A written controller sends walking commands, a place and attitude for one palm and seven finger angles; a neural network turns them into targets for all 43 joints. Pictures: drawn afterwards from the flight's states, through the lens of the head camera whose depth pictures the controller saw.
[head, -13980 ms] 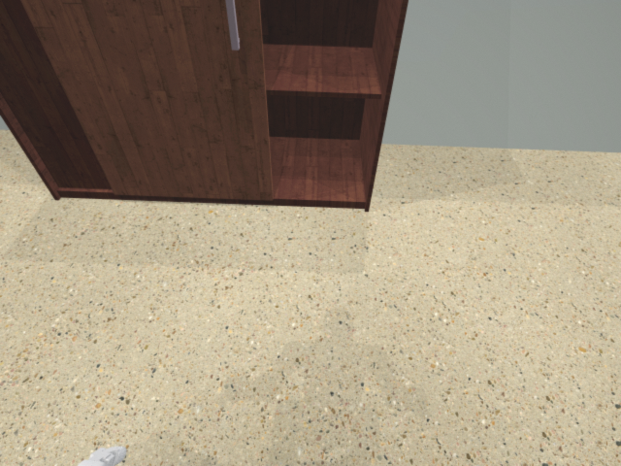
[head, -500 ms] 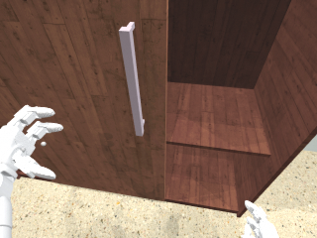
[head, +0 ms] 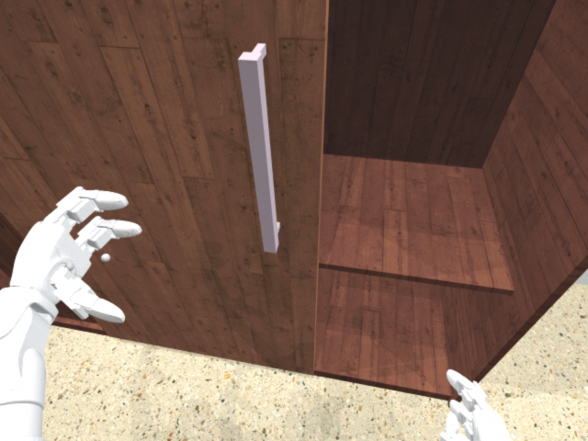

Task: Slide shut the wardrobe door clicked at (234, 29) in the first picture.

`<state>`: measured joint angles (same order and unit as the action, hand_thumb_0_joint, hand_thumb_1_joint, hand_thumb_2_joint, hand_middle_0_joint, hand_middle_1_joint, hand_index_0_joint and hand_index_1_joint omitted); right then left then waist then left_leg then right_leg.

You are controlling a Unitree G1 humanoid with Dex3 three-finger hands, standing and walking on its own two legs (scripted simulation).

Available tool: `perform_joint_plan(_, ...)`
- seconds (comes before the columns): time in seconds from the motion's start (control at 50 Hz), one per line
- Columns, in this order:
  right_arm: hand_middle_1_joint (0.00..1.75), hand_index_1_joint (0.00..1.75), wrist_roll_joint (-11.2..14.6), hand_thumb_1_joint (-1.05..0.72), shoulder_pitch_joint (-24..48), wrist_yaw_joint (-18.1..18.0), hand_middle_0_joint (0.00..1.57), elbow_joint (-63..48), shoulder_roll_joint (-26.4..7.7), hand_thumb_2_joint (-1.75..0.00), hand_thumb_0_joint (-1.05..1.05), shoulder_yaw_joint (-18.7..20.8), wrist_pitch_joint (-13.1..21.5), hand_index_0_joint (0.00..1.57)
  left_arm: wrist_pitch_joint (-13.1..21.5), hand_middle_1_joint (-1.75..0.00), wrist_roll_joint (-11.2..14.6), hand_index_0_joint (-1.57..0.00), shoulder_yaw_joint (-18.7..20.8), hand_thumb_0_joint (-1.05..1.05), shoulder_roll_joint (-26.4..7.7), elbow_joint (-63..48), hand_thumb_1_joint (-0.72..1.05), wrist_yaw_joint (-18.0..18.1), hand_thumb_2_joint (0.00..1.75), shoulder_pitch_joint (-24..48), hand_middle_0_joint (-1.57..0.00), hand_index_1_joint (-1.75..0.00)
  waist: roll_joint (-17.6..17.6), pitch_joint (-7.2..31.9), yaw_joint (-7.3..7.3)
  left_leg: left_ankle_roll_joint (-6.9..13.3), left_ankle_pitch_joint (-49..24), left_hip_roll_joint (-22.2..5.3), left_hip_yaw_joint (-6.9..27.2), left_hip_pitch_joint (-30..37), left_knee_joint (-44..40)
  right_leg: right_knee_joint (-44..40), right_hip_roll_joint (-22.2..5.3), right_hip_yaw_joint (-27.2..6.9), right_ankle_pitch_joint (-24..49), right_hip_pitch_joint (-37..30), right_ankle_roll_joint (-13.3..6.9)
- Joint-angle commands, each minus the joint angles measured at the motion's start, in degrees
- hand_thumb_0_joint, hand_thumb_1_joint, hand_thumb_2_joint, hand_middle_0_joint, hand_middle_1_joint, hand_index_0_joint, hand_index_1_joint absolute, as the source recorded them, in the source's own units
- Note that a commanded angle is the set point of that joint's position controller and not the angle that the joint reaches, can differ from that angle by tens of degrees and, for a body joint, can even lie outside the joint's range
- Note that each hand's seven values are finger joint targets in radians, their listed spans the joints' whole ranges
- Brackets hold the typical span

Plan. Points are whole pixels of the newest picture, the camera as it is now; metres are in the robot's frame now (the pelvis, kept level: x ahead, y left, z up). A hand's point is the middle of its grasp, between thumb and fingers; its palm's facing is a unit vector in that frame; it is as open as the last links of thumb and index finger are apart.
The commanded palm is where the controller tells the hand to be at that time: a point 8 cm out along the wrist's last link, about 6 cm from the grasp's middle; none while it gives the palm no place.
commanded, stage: move the hooked fingers beside the handle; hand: left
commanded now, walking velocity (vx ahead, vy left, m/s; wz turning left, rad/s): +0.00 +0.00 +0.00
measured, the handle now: (266, 165) +0.46 +0.08 +0.15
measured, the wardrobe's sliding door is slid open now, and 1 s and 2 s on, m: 0.44 0.44 0.44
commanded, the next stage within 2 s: none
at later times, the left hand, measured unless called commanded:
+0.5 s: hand (158, 232) +0.33 +0.21 +0.14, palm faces -0.07 -1.00 -0.02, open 14.0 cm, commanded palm +0.31 +0.26 +0.14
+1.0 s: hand (192, 212) +0.37 +0.18 +0.13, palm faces -0.07 -1.00 -0.02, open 14.0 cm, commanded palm +0.36 +0.23 +0.13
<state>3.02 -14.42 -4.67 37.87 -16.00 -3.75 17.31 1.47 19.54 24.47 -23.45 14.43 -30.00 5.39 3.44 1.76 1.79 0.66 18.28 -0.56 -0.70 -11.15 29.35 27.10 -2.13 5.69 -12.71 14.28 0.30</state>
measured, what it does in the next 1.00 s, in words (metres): stands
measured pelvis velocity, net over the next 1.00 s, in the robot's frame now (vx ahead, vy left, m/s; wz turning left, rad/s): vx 0.00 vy -0.01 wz -0.02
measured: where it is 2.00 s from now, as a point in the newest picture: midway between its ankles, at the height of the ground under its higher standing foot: outside the picture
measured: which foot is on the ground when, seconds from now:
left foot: down 0.00-1.00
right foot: down 0.00-1.00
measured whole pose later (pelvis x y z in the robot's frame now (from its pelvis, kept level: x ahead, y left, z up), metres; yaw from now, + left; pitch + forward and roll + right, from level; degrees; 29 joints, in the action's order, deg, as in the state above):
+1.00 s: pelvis +0.00 -0.01 +0.00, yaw -1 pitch +3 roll +0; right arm 2.8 -15.7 -4.6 38.7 -15.9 -2.3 12.5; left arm 3.7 13.9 17.6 -19.2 28.9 -19.6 22.3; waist 2.8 1.8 -1.1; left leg -0.2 18.0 -1.2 -1.9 -14.0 29.3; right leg 29.1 -1.5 4.5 -13.1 18.7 -0.6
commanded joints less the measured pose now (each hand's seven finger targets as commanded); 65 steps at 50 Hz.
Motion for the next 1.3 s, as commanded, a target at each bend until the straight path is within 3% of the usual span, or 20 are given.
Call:
perform_joint_plan(0.0,0.3,0.3,0.2,-0.9,5.4,-1.0,0.2,-8.4,-7.2,-0.9,0.0,3.1,3.1,0.2,3.5,-1.2,0.1,-0.3,4.1,0.0,-15.5,-13.6,-0.5,2.3,0.3,18.2,-0.3,-1.2,1.5,9.2,-0.8,0.3,-13.5,0.2,2.4,0.3,-5.4,-2.4,2.2,-1.6,8.6,-4.8,-1.5)
perform_joint_plan(0.12,0.3,0.3,0.0,-0.9,5.5,-1.2,0.2,-8.0,-6.8,-0.9,0.0,3.0,2.3,0.2,4.5,-1.2,-0.2,-0.3,5.8,0.0,-15.9,-10.8,-0.5,4.6,0.3,19.7,-0.3,-1.2,1.2,10.3,-0.34,0.0,-14.3,0.3,1.9,-0.9,-5.8,-2.1,1.9,-1.8,10.0,-6.6,-1.5)
perform_joint_plan(0.2,0.3,0.3,0.1,-0.9,4.8,-1.2,0.2,-7.7,-7.1,-0.9,0.0,3.2,1.7,0.2,3.7,-1.2,-0.8,-0.3,3.6,0.0,-14.3,-7.0,-0.5,3.9,0.3,20.4,-0.3,-1.2,0.9,9.4,-0.83,0.1,-15.4,0.3,1.4,-1.4,-5.2,-1.9,1.9,-2.0,11.7,-6.3,-1.6)
perform_joint_plan(0.3,0.3,0.3,0.2,-0.9,4.8,-0.9,0.2,-8.4,-6.8,-0.9,0.0,3.3,2.0,0.2,3.9,-1.2,-1.0,-0.3,-1.6,0.0,-10.0,-10.0,-0.5,3.4,0.3,22.7,-0.3,-1.2,1.1,12.3,-1.54,0.2,-18.2,0.2,1.4,0.7,-4.2,-1.1,1.9,-1.9,14.3,-5.8,-1.5)
perform_joint_plan(0.4,0.3,0.3,0.0,-0.9,4.1,-1.2,0.2,-7.0,-7.4,-0.9,0.0,3.8,1.5,0.2,4.2,-1.2,-1.1,-0.3,1.4,0.0,-12.6,-6.9,-0.5,5.9,0.3,24.4,-0.3,-1.2,-2.7,10.7,-1.36,0.2,-15.7,0.2,1.4,-1.1,-4.4,-1.4,1.9,-2.1,12.6,-5.1,-1.3)
perform_joint_plan(0.48,0.3,0.3,0.0,-0.9,4.4,-1.2,0.2,-7.4,-6.9,-0.9,0.0,3.7,0.9,0.2,4.7,-1.2,-2.4,-0.3,1.4,0.0,-13.0,-7.2,-0.5,7.6,0.3,28.3,-0.3,-1.2,0.0,12.9,-1.29,0.2,-16.6,0.5,1.0,-1.0,-4.6,-0.8,1.4,-2.6,14.0,-6.8,-1.5)
perform_joint_plan(0.5,0.3,0.3,0.0,-0.9,4.0,-1.2,0.2,-7.1,-7.0,-0.9,0.0,3.7,0.6,0.2,4.8,-1.2,-2.9,-0.3,3.0,0.0,-15.0,-5.9,-0.5,8.1,0.3,27.9,-0.3,-1.2,0.1,12.9,-0.97,0.2,-16.5,0.4,0.8,-1.3,-4.3,-0.8,1.4,-2.9,13.9,-7.3,-1.5)
perform_joint_plan(0.56,0.3,0.3,0.1,-0.9,3.8,-1.4,0.2,-7.1,-6.6,-0.9,0.0,3.5,0.4,0.2,5.1,-1.2,-3.2,-0.3,-1.7,0.0,-11.0,-4.6,-0.5,7.9,0.3,33.2,-0.3,-1.2,1.4,13.0,-2.44,0.3,-15.8,0.5,0.6,-0.6,-4.1,-0.9,1.5,-3.2,14.1,-6.1,-1.5)
perform_joint_plan(0.62,0.3,0.3,0.1,-0.9,2.9,-1.5,0.2,-6.7,-7.2,-0.9,0.0,3.8,-0.1,0.2,5.1,-1.2,-2.9,-0.3,-0.2,0.0,-12.5,-0.9,-0.5,7.3,0.3,32.8,-0.3,-1.2,-2.6,13.8,-2.39,0.7,-15.5,0.6,0.4,-1.9,-3.7,-0.6,1.5,-3.4,15.0,-7.2,-1.2)
perform_joint_plan(0.68,0.3,0.3,0.1,-0.9,3.0,-1.1,0.2,-7.4,-6.9,-0.9,0.0,3.9,-0.3,0.2,5.3,-1.2,-2.7,-0.3,-1.2,0.0,-11.0,-1.4,-0.5,6.6,0.3,32.6,-0.3,-1.2,-1.1,16.8,-1.87,0.5,-18.5,0.7,0.0,-1.0,-3.1,0.4,1.3,-3.4,18.6,-8.4,-1.4)
perform_joint_plan(0.74,0.3,0.3,0.2,-0.9,2.8,-0.6,0.2,-7.4,-6.9,-0.9,0.0,3.9,-0.8,0.2,5.2,-1.2,-2.9,-0.3,-2.5,0.0,-9.7,-0.5,-0.5,6.9,0.3,32.2,-0.3,-1.2,-0.5,15.7,-2.01,0.5,-18.0,0.7,-0.2,-1.9,-2.9,0.4,1.3,-3.4,18.5,-7.4,-1.4)
perform_joint_plan(0.8,0.3,0.3,0.2,-0.9,2.6,-0.4,0.2,-7.3,-7.2,-0.9,0.0,4.1,-1.3,0.2,5.2,-1.2,-3.1,-0.3,-1.1,0.0,-11.0,1.1,-0.5,8.1,0.3,32.2,-0.3,-1.2,-3.8,13.6,-1.87,0.6,-16.1,0.5,-0.2,-3.5,-3.2,0.1,1.4,-3.5,16.6,-6.8,-1.2)
perform_joint_plan(0.86,0.3,0.3,0.3,-0.9,2.3,-0.6,0.2,-7.0,-7.0,-0.9,0.0,4.0,-1.7,0.2,5.5,-1.2,-3.7,-0.3,-3.6,0.0,-9.1,1.4,-0.5,9.4,0.3,37.9,-0.3,-1.2,-3.5,12.6,-3.11,0.7,-14.1,0.6,0.0,-3.4,-3.5,-0.3,1.4,-3.7,14.4,-5.2,-1.2)
perform_joint_plan(0.92,0.3,0.3,0.0,-0.9,1.9,-0.5,0.2,-7.1,-6.9,-0.9,0.0,4.2,-2.1,0.2,6.9,-1.2,-4.7,-0.3,-1.7,0.0,-11.9,-0.6,-0.5,10.8,0.3,39.6,-0.3,-1.2,-1.1,16.5,-2.5,0.7,-15.3,0.7,-0.1,-2.4,-3.4,0.0,1.2,-4.3,15.4,-7.7,-1.3)
perform_joint_plan(0.94,0.3,0.3,0.1,-0.9,1.7,-0.6,0.2,-6.9,-6.5,-0.9,0.0,3.9,-2.1,0.2,7.3,-1.2,-4.9,-0.3,-4.5,0.0,-9.4,-0.4,-0.5,10.9,0.3,42.2,-0.3,-1.2,-0.9,16.2,-3.41,0.7,-15.7,0.7,0.0,-1.6,-3.4,0.1,1.4,-4.0,15.8,-6.8,-1.4)
perform_joint_plan(1.06,0.3,0.3,0.2,-0.9,0.3,-0.7,0.2,-5.1,-7.1,-0.9,0.0,3.9,-3.0,0.2,7.3,-1.2,-5.2,-0.3,-5.3,0.0,-8.6,9.6,-0.5,11.4,0.3,45.0,-0.3,-1.2,-3.5,12.9,-4.32,0.7,-10.9,0.6,0.0,-4.5,-3.6,-0.7,1.5,-4.2,11.3,-4.4,-1.3)
perform_joint_plan(1.1,0.3,0.3,0.0,-0.9,-0.2,-0.5,0.2,-5.0,-7.5,-0.9,0.0,4.1,-3.5,0.2,7.5,-1.2,-5.8,-0.3,-3.6,0.0,-10.9,11.1,-0.5,11.6,0.3,44.9,-0.3,-1.2,-3.0,14.5,-3.58,0.7,-12.1,0.7,-0.3,-4.6,-3.3,-0.3,1.4,-4.3,12.4,-5.5,-1.5)
perform_joint_plan(1.12,0.3,0.3,0.0,-0.9,0.0,-0.3,0.2,-5.5,-7.0,-0.9,0.0,4.0,-3.6,0.2,7.4,-1.2,-6.0,-0.3,-5.7,0.0,-8.7,10.9,-0.5,11.3,0.3,45.2,-0.3,-1.2,-0.4,15.4,-3.65,0.6,-12.6,0.9,-0.3,-4.1,-3.2,0.0,1.3,-4.4,13.1,-5.2,-1.6)
perform_joint_plan(1.24,0.3,0.3,-0.2,-0.9,-1.9,0.0,0.2,-4.7,-7.3,-0.9,0.0,4.3,-4.4,0.2,9.5,-1.2,-6.3,-0.3,-5.9,0.0,-9.1,13.3,-0.5,13.0,0.3,53.1,-0.3,-1.2,-3.9,17.0,-4.9,0.7,-13.4,0.6,0.0,-4.6,-2.6,0.6,1.6,-4.4,14.2,-4.9,-1.4)
perform_joint_plan(1.28,0.3,0.3,-0.3,-0.9,-2.5,0.1,0.2,-4.7,-7.1,-0.9,0.0,4.6,-4.6,0.2,10.6,-1.2,-6.7,-0.3,-4.1,0.0,-10.5,13.2,-0.5,13.7,0.3,52.9,-0.3,-1.2,-2.8,19.3,-4.03,0.5,-15.7,0.6,-0.1,-3.7,-2.4,1.2,1.6,-4.6,16.5,-6.3,-1.6)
